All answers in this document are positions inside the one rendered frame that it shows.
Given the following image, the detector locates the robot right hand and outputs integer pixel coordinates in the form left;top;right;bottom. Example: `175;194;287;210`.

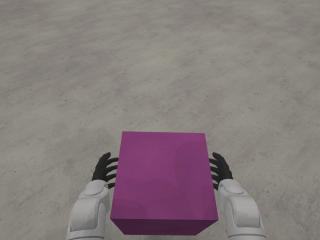
209;152;233;191

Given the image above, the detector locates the robot left hand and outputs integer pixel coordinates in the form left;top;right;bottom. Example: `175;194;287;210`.
91;152;119;189

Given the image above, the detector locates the robot right forearm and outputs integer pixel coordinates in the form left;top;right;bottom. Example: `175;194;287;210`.
217;179;267;240

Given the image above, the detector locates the robot left forearm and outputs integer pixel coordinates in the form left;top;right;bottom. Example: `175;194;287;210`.
65;179;111;240

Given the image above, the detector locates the carton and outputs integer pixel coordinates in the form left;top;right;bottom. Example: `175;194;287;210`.
110;131;219;236

